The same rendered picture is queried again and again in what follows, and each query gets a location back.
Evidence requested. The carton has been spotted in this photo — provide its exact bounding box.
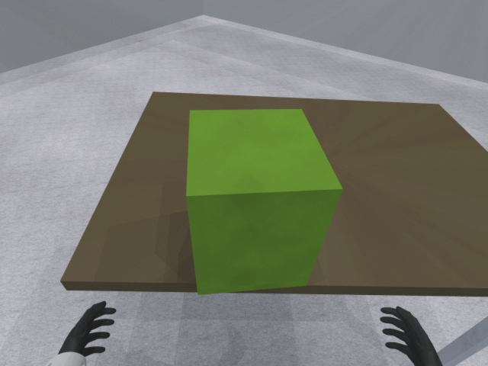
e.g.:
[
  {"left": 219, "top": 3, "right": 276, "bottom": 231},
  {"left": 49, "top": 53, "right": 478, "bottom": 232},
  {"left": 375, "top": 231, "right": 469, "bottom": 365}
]
[{"left": 186, "top": 109, "right": 343, "bottom": 295}]

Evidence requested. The robot left hand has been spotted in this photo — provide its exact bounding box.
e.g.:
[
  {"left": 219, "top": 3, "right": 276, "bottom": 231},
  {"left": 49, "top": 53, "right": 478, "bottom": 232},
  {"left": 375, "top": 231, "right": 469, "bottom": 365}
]
[{"left": 58, "top": 301, "right": 116, "bottom": 357}]

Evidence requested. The table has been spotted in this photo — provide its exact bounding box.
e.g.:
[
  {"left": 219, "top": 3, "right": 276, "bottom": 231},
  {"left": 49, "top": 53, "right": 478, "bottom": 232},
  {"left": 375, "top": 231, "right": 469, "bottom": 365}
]
[{"left": 60, "top": 91, "right": 488, "bottom": 366}]

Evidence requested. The robot right hand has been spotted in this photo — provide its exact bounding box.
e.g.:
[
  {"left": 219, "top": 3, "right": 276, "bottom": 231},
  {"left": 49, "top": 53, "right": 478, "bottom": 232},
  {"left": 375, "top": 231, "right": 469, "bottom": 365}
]
[{"left": 380, "top": 307, "right": 443, "bottom": 366}]

